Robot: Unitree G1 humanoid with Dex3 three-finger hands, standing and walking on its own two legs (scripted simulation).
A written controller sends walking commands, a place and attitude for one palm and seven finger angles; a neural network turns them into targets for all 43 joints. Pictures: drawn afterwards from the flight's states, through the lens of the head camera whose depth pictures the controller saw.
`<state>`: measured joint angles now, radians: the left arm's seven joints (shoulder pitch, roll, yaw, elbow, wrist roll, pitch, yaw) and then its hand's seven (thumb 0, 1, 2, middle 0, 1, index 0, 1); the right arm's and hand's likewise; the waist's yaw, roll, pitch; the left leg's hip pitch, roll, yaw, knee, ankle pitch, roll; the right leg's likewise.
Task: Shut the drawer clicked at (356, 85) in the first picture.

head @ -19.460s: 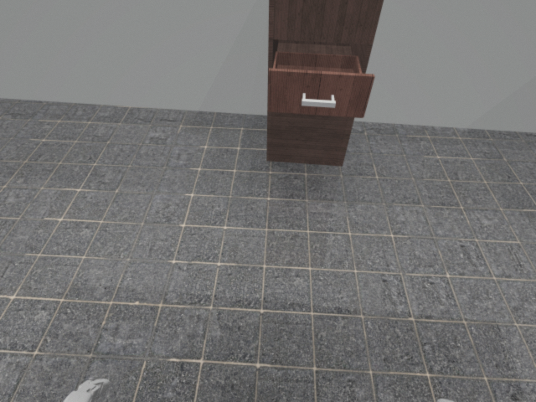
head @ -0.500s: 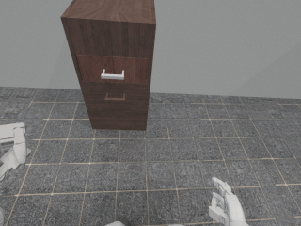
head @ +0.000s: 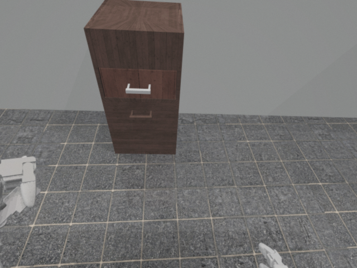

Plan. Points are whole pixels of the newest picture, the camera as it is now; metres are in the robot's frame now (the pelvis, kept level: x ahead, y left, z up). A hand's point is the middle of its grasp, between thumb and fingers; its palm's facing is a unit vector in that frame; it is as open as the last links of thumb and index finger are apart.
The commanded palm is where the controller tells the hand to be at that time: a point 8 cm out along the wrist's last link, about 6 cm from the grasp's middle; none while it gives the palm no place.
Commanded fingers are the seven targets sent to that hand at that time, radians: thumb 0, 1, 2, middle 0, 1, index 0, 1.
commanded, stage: stop stepping back and stand still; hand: left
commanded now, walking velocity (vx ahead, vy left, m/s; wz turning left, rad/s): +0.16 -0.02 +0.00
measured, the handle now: (138, 88) +0.99 +0.20 -0.18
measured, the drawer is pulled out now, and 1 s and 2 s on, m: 0.00 0.00 0.00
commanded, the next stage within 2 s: let the arm hang, fingers relaxed in 0.96 s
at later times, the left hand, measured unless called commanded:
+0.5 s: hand (43, 158) +0.25 +0.23 +0.19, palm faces +0.36 -0.76 -0.54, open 3.2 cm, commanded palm +0.18 +0.28 +0.18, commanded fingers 0.00 0.90 0.90 -1.40 -1.60 -1.40 -1.60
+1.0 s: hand (52, 156) +0.27 +0.24 +0.16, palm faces +0.29 -0.81 -0.52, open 3.2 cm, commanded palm +0.21 +0.28 +0.18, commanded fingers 0.00 0.90 0.90 -1.40 -1.60 -1.40 -1.60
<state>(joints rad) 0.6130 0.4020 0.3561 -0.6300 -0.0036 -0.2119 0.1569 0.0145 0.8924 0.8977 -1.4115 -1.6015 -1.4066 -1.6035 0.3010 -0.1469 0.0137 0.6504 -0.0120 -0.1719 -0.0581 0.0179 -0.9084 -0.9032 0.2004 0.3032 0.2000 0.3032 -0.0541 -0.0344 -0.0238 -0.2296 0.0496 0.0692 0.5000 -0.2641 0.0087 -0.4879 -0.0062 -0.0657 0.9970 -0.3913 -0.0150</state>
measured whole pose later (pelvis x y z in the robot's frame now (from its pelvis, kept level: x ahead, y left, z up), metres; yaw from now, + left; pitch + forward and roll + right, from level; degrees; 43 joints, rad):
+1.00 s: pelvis +0.07 +0.01 +0.00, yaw -2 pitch +2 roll +0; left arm 0.68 0.41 0.39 -0.60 -0.05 -0.23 0.16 0.01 0.89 0.90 -1.41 -1.60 -1.40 -1.60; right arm 0.16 -0.19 -0.01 0.58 0.01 -0.05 -0.06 0.02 -0.91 -0.90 0.20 0.30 0.20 0.30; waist -0.03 0.01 0.05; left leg -0.24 0.04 0.10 0.50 -0.29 0.01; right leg -0.20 0.00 -0.05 0.47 -0.29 0.00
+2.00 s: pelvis +0.03 +0.03 +0.00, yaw -1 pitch -1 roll +0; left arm 0.29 0.12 0.00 1.13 0.02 0.00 0.04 0.01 0.93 0.90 -0.22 -0.32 -0.21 -0.32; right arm 0.32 -0.11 -0.01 1.12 -0.02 0.00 -0.03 0.01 -0.91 -0.90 0.20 0.30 0.20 0.30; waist -0.01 0.02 0.03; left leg -0.21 0.00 0.10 0.41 -0.19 0.04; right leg -0.19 -0.05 -0.04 0.44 -0.22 0.02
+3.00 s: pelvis +0.05 -0.01 +0.01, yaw +0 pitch -1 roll +0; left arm 0.24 0.15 0.02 1.15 0.01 -0.01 0.03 0.00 0.91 0.90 -0.20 -0.30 -0.20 -0.30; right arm 0.26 -0.15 -0.02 1.15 -0.02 0.00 -0.04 0.01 -0.91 -0.90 0.20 0.30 0.20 0.30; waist -0.01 0.02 0.06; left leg -0.16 0.03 0.07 0.39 -0.20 -0.01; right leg -0.13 0.00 -0.07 0.39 -0.24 -0.02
